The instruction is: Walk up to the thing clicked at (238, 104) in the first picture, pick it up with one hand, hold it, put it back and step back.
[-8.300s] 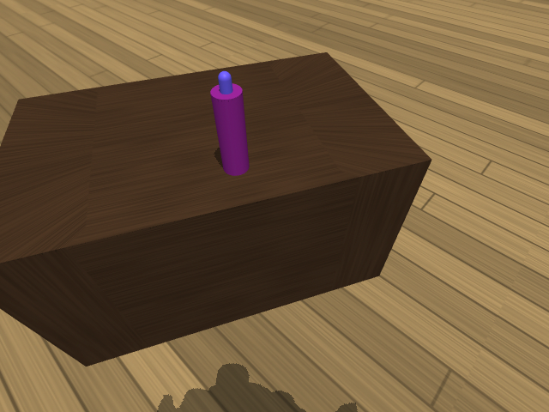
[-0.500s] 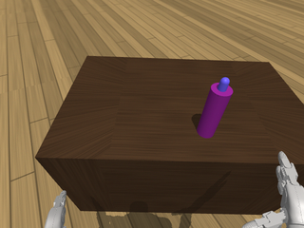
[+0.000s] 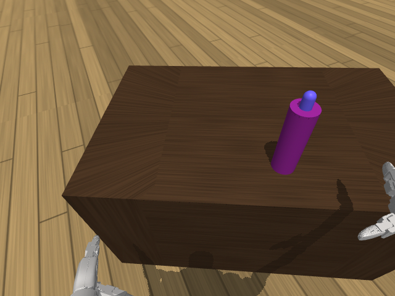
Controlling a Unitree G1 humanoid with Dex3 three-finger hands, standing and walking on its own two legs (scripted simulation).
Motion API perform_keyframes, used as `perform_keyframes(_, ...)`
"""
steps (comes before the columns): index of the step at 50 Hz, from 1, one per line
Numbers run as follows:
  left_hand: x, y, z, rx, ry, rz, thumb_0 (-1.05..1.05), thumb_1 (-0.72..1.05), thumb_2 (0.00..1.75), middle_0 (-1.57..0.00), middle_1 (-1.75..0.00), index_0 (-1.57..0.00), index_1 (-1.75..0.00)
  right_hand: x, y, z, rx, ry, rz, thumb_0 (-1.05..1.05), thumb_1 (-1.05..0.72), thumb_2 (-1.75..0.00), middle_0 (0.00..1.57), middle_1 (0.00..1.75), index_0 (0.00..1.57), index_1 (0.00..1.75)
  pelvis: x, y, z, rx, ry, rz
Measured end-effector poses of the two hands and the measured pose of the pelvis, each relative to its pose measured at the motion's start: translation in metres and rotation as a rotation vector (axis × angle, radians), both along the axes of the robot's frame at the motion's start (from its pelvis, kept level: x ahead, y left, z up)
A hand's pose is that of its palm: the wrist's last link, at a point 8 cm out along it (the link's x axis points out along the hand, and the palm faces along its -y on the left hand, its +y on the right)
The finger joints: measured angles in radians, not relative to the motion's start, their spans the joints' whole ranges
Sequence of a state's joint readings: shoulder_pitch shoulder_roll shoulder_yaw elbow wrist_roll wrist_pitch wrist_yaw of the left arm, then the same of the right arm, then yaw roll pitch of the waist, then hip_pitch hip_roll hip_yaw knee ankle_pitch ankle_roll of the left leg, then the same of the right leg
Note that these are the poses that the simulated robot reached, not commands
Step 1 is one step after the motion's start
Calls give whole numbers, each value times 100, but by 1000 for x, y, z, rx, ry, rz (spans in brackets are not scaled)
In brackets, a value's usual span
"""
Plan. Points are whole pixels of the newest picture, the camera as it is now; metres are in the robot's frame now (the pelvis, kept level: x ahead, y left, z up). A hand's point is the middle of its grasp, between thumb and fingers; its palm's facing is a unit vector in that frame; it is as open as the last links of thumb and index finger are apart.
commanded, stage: go down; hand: right
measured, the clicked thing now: (294, 134) +0.51 -0.21 +0.02
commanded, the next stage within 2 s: none
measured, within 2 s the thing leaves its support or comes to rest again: neither
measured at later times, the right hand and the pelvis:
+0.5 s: hand (388, 188) +0.32 -0.33 +0.07, palm faces +0.19 +0.98 -0.01, open 17.4 cm; pelvis +0.01 -0.01 -0.01, yaw +0 degrees
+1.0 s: hand (394, 162) +0.38 -0.37 +0.07, palm faces +0.19 +0.98 +0.01, open 17.7 cm; pelvis +0.00 -0.01 -0.03, yaw +1 degrees
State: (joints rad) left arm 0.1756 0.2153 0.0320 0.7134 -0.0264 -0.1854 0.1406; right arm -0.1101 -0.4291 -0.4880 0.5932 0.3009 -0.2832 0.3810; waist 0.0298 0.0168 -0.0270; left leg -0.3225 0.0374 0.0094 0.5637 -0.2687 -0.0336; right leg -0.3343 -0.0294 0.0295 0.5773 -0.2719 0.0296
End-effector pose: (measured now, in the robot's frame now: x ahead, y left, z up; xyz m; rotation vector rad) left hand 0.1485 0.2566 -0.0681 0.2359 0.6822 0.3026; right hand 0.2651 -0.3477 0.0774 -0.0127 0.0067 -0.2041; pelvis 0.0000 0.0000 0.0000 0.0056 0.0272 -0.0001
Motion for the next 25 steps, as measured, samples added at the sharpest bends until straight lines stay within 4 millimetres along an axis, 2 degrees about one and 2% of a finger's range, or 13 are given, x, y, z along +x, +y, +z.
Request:
perform_keyframes(4,-9,-9,-2,6,20,5,0,-52,3,-6,-6,-6,-5,15,-13,-6,36,7,19,-1,60,-5,2,6,4,6,4,-5,-2,4,23,7)
perform_keyframes(9,-16,-12,-11,21,73,10,0,-53,4,-6,-6,-6,-5,18,-21,-14,18,30,34,-1,60,-5,2,6,4,6,9,-14,-4,12,44,16)
perform_keyframes(13,-7,-18,-14,26,79,-9,-1,-53,4,-6,-7,-6,-6,20,-21,-15,21,13,38,-1,59,-6,2,6,3,6,12,-17,-6,18,52,15)
perform_keyframes(19,15,-26,-2,30,4,-36,-1,-54,5,-7,-7,-6,-6,21,-24,-14,29,5,29,-1,55,-6,3,6,4,6,15,-15,-6,20,50,6)
perform_keyframes(25,12,-20,0,38,-8,-40,0,-53,4,-6,-7,-6,-6,21,-34,-5,7,-1,12,-1,53,-6,3,6,4,6,13,-11,-8,20,50,-5)
